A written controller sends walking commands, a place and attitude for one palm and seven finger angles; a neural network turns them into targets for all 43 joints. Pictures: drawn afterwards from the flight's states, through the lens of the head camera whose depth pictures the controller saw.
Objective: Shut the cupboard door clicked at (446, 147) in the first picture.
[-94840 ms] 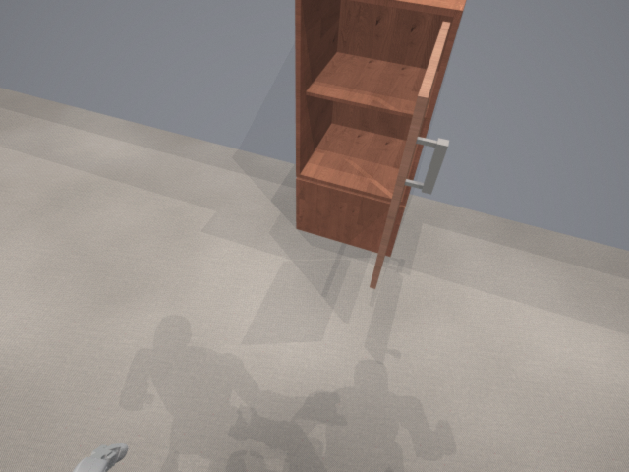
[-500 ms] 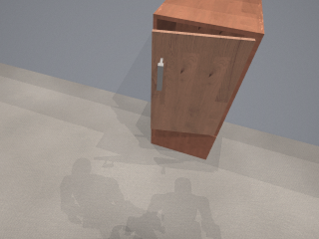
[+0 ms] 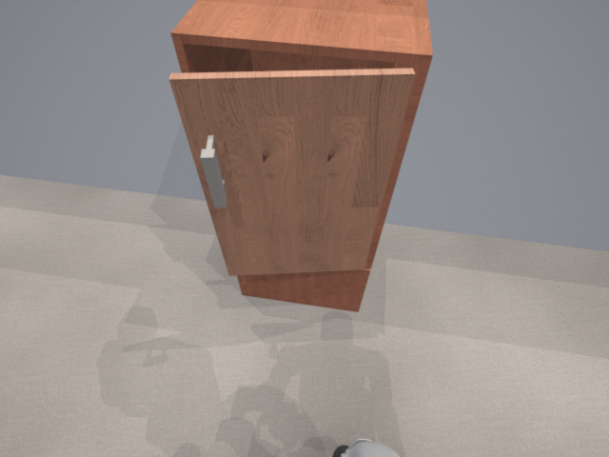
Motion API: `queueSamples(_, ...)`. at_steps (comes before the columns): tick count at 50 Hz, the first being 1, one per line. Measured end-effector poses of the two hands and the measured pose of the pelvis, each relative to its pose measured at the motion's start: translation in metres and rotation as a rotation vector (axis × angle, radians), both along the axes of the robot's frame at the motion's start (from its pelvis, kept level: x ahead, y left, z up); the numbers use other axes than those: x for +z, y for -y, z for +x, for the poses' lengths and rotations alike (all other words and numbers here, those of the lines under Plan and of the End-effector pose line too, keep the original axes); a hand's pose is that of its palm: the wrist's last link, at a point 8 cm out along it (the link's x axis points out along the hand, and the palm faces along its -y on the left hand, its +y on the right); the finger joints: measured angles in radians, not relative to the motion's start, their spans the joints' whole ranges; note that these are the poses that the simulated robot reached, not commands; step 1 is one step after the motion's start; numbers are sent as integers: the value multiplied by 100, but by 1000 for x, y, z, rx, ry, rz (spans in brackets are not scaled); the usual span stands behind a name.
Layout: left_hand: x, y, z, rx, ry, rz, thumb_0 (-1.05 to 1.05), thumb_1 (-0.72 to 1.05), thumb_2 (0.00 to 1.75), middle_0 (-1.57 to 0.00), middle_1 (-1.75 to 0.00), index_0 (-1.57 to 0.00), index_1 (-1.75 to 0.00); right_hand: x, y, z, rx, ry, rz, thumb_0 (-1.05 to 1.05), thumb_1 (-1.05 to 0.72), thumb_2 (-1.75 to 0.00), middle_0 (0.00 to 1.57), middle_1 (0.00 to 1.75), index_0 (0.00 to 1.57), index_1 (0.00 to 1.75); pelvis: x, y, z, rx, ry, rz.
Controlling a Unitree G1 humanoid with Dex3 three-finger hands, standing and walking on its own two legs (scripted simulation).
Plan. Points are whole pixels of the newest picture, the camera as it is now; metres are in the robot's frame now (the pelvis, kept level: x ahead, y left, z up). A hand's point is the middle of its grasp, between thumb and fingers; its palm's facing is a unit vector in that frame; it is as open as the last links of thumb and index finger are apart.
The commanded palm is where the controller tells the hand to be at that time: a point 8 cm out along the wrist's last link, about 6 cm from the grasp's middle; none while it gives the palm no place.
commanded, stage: take the last steps up to it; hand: left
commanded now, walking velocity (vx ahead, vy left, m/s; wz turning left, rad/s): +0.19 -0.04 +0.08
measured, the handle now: (215, 172) +0.58 +0.17 -0.01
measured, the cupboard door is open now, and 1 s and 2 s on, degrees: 12 12 12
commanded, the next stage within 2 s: come to a stop and stand still in 0.12 s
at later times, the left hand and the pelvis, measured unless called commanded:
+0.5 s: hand out of the picture +0.12 +0.13 -0.16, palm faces +0.11 -0.98 -0.18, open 7.3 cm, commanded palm none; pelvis +0.12 -0.04 +0.02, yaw +2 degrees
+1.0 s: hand out of the picture +0.14 +0.19 -0.16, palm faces +0.04 -0.97 -0.22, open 7.3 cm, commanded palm none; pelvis +0.07 +0.00 +0.01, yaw +1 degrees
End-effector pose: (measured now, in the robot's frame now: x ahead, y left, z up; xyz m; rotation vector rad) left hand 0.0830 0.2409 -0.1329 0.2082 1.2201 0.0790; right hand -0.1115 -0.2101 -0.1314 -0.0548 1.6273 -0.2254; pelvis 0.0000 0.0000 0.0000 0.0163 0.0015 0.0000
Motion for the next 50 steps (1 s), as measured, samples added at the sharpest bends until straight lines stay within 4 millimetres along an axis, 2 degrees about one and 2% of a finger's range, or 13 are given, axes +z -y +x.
queueSamples(2,1,14,16,13,30,6,0,91,90,-19,-30,-20,-30,-7,14,19,2,-14,11,1,-90,-90,21,30,20,30,-2,10,12,3,10,-8)
queueSamples(4,5,27,22,32,29,2,0,91,90,-19,-30,-20,-30,-7,27,51,17,19,7,1,-90,-90,21,30,20,30,3,18,23,14,15,-13)
queueSamples(11,17,46,31,105,-8,13,-1,95,90,-20,-30,-20,-30,8,58,186,123,252,-29,1,-91,-90,20,29,19,30,21,38,64,53,-9,-29)
queueSamples(14,14,53,31,130,-34,0,-1,95,90,-20,-30,-20,-30,13,60,235,162,326,-34,1,-91,-90,20,29,19,30,22,42,82,57,-13,-36)
queueSamples(17,9,59,28,151,-70,-17,-1,94,90,-20,-30,-20,-30,15,57,276,192,381,-39,1,-91,-90,20,29,19,30,20,43,97,46,-5,-42)
queueSamples(19,3,63,27,164,-99,-30,0,94,90,-20,-30,-20,-30,14,53,297,205,411,-38,1,-91,-90,20,29,19,30,17,41,107,39,5,-49)
queueSamples(22,-2,66,26,189,-132,-37,0,93,90,-20,-30,-20,-30,15,44,317,222,428,-33,1,-91,-90,20,29,19,30,16,39,118,39,16,-31)
queueSamples(25,-2,65,27,190,-153,-30,0,93,90,-20,-30,-20,-30,15,40,325,230,429,-31,1,-91,-90,20,29,19,30,16,38,120,32,18,-18)
queueSamples(29,1,59,28,178,-159,-7,0,92,90,-20,-30,-20,-30,10,42,321,222,410,-30,1,-90,-90,20,29,20,30,15,37,114,26,16,-12)
queueSamples(33,5,49,28,159,-148,27,0,92,90,-20,-30,-20,-30,5,51,302,199,374,-34,1,-90,-90,20,29,20,30,13,39,105,22,16,-14)
queueSamples(40,8,34,35,106,-64,66,0,91,90,-20,-30,-20,-30,3,63,255,141,327,-58,1,-90,-90,20,29,20,30,10,33,94,7,31,-30)
queueSamples(44,9,23,43,73,4,62,0,91,90,-20,-30,-20,-30,4,53,237,114,351,-65,1,-90,-90,20,29,19,30,8,22,87,14,41,-36)
queueSamples(50,5,5,51,75,70,23,0,91,90,-20,-30,-20,-30,8,20,210,140,352,-54,1,-92,-90,20,29,19,30,7,2,71,20,48,-36)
